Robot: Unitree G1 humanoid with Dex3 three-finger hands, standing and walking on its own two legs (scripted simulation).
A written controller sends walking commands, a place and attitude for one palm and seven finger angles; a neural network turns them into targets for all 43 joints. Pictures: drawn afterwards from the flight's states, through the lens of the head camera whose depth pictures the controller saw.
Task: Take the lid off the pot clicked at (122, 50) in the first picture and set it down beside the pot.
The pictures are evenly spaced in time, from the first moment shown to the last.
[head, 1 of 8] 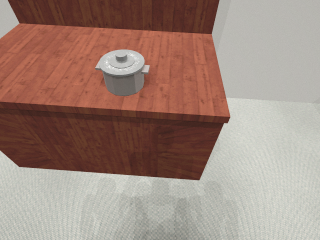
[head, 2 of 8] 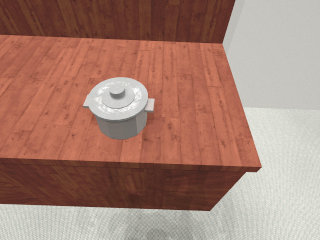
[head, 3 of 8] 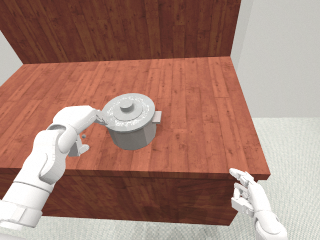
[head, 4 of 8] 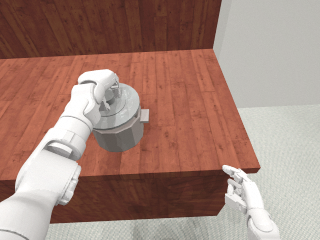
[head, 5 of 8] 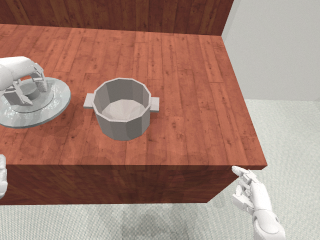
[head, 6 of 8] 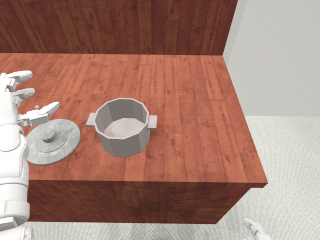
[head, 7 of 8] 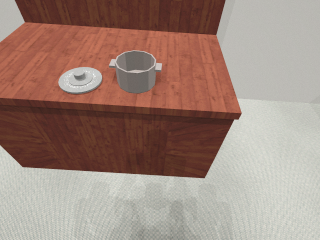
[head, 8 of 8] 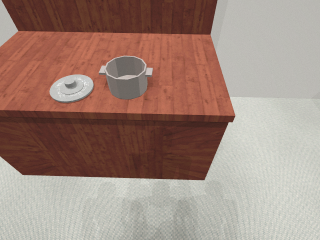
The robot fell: no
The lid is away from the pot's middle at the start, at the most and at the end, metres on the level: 0.00 0.25 0.25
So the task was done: yes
